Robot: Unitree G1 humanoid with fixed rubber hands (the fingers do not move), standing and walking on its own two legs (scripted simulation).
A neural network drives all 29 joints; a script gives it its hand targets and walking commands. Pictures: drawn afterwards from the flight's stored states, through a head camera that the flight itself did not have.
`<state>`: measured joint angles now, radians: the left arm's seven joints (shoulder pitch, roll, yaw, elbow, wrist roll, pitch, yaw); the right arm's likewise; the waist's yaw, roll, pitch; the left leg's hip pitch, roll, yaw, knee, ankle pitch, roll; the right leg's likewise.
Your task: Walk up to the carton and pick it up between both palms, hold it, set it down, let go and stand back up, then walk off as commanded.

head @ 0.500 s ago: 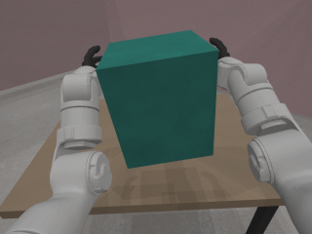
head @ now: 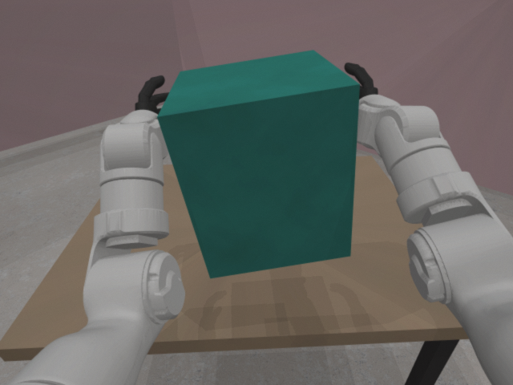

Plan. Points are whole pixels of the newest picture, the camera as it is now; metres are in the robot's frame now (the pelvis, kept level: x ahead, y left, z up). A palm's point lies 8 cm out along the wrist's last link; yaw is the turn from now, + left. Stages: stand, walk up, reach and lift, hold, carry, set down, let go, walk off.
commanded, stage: hold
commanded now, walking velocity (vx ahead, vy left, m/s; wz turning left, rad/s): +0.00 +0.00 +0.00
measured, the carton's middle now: (263, 161) +0.36 -0.01 +0.26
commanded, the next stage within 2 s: set down in 1.84 s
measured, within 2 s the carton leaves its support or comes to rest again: neither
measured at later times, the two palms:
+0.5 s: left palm (149, 125) +0.37 +0.15 +0.32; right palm (361, 112) +0.37 -0.15 +0.32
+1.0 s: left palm (148, 124) +0.37 +0.15 +0.32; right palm (360, 113) +0.37 -0.15 +0.32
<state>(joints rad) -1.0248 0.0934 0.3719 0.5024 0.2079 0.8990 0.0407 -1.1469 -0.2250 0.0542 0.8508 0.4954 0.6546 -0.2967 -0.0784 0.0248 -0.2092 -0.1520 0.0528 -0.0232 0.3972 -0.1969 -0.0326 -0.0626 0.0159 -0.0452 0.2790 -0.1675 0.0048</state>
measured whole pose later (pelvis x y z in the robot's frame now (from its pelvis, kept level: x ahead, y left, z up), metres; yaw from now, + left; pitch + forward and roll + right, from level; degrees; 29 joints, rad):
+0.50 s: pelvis +0.00 +0.00 +0.00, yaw +0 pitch -2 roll -2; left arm -1.04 0.10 0.37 0.52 0.20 0.89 0.04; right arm -1.15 -0.23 0.06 0.86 0.50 0.65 -0.30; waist -0.08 0.02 -0.21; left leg -0.16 0.05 -0.02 0.40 -0.20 -0.03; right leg -0.07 0.02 -0.04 0.28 -0.17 0.00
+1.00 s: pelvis +0.00 +0.00 +0.00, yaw +0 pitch -3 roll -2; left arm -1.04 0.10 0.37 0.52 0.21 0.89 0.04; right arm -1.15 -0.23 0.06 0.86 0.50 0.66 -0.30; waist -0.07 0.02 -0.21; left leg -0.16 0.05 -0.02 0.40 -0.20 -0.03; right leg -0.07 0.02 -0.04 0.28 -0.17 0.01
